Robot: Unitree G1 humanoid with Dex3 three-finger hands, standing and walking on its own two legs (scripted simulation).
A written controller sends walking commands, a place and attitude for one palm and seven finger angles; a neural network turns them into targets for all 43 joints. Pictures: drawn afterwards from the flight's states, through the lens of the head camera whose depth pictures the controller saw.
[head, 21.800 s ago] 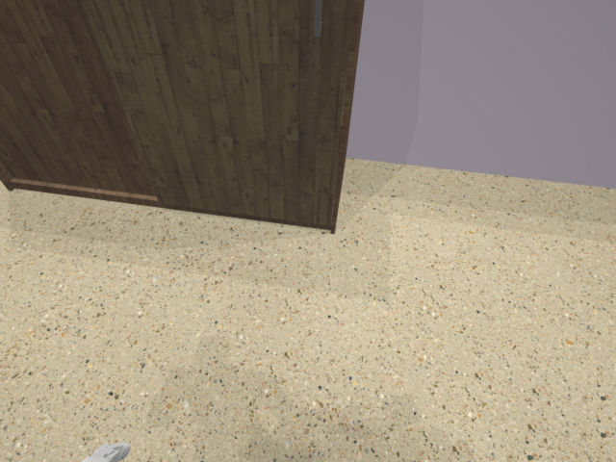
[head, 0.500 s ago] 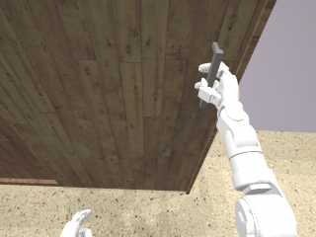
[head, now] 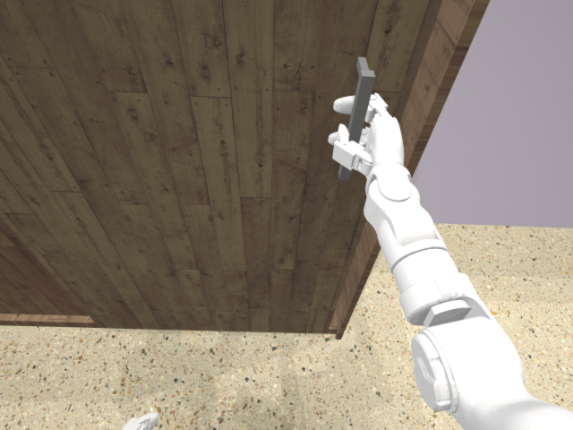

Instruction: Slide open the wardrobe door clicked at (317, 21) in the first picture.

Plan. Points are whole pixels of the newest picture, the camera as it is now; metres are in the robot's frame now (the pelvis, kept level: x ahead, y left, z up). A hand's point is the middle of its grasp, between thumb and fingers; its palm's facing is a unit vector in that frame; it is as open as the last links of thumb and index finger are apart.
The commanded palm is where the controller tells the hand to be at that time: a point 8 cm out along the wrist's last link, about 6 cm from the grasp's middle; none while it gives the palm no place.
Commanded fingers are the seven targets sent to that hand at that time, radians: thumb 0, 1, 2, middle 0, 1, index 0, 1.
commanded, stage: step sideways, sliding the door along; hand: right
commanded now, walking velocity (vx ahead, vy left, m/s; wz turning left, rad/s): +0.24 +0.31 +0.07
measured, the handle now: (352, 123) +0.51 -0.06 +0.17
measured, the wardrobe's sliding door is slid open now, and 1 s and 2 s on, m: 0.04 0.14 0.51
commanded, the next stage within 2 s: none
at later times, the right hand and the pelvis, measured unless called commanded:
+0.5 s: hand (305, 149) +0.45 +0.01 +0.17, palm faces -0.12 +0.99 -0.12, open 5.7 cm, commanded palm +0.44 -0.03 +0.18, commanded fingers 0.00 -0.90 -0.90 0.45 1.40 0.45 1.40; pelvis +0.01 +0.06 +0.00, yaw +0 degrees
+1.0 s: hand (255, 142) +0.46 +0.08 +0.17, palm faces +0.20 +0.98 -0.06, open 5.9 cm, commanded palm +0.43 +0.10 +0.17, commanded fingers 0.00 -0.90 -0.90 0.45 1.40 0.45 1.40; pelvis +0.04 +0.23 -0.02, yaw -5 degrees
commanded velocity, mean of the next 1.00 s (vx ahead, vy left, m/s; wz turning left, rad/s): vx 0.05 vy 0.30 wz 0.04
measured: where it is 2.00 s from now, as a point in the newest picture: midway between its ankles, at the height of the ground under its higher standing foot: outside the picture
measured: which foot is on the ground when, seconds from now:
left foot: down 0.00-0.54, up 0.56-0.86, down 0.88-1.00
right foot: down 0.00-0.30, up 0.32-0.52, down 0.54-0.88, up 0.90-1.00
